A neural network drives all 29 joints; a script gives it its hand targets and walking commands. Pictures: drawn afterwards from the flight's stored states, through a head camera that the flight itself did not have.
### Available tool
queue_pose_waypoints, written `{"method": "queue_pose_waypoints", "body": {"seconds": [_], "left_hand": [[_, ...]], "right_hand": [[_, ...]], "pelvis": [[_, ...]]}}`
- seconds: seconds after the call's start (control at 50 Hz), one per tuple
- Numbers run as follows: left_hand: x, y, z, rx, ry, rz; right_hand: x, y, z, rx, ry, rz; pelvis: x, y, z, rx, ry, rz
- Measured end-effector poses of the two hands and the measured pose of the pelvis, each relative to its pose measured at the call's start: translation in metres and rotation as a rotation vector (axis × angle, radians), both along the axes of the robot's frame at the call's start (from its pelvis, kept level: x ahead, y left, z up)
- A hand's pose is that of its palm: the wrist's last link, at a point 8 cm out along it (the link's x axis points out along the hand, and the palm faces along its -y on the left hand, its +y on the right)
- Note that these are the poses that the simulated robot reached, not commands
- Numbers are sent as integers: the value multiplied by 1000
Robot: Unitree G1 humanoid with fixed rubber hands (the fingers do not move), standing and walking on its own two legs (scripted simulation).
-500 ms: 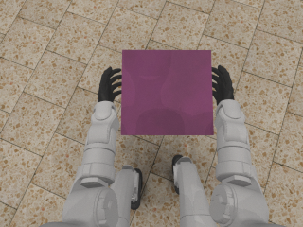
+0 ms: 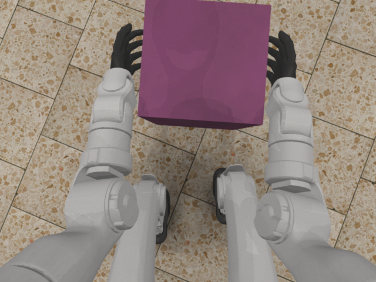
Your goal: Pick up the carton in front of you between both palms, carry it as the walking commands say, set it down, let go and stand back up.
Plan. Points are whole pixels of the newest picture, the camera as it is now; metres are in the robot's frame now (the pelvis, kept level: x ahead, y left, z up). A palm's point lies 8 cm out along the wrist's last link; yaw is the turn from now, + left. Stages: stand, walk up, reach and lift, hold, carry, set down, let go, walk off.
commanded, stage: set down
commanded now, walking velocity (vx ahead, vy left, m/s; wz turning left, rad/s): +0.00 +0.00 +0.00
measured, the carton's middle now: (200, 79) +0.49 -0.05 -0.16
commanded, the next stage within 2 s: none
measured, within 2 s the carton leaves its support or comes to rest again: rests again in 1.50 s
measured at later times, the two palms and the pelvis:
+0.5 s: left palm (147, 73) +0.54 +0.08 -0.24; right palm (263, 85) +0.48 -0.22 -0.24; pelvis -0.02 +0.02 -0.10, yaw +0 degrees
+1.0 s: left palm (153, 78) +0.56 +0.08 -0.33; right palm (258, 83) +0.51 -0.22 -0.31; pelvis -0.01 +0.02 -0.16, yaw -1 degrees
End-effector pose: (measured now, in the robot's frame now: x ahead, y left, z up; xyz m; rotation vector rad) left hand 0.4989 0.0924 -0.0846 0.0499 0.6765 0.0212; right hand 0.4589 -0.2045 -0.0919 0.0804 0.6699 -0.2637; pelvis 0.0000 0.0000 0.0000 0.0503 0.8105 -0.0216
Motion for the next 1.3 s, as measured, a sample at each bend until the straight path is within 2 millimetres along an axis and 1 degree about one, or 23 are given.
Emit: {"method": "queue_pose_waypoints", "body": {"seconds": [0.12,0.32,0.58,0.64,0.7,0.76,0.82,0.92,1.04,1.18,1.3], "left_hand": [[11,-1,-37,2,10,-21],[28,-8,-100,8,26,-60],[49,-16,-187,24,44,-109],[53,-18,-207,27,59,-121],[58,-22,-221,27,57,-134],[62,-25,-232,27,54,-144],[64,-25,-237,23,57,-146],[61,-19,-241,23,69,-143],[56,-14,-245,21,82,-147],[52,-14,-254,11,88,-162],[51,-16,-255,-7,81,-182]], "right_hand": [[6,-1,-36,-10,11,-10],[16,-6,-94,-33,32,-26],[30,-14,-176,-45,55,-38],[38,-18,-189,-51,72,-17],[45,-23,-198,-54,72,-15],[50,-26,-206,-51,70,-16],[53,-26,-210,-51,73,-12],[52,-22,-214,-43,83,-2],[49,-18,-218,-44,98,16],[46,-20,-225,-54,109,28],[45,-24,-230,-50,102,23]], "pelvis": [[-6,2,-28,-5,21,9],[-16,10,-69,-16,35,18],[-18,16,-118,-29,5,31],[-17,16,-128,-32,-8,28],[-15,16,-137,-36,-20,25],[-13,16,-144,-37,-29,21],[-11,15,-149,-38,-40,24],[-10,14,-155,-41,-44,28],[-14,16,-159,-47,-62,38],[-20,18,-164,-57,-92,49],[-22,19,-166,-61,-116,48]]}}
